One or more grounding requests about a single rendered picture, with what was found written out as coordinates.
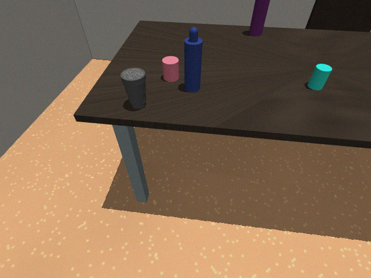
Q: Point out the table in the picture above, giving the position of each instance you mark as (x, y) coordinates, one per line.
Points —
(251, 86)

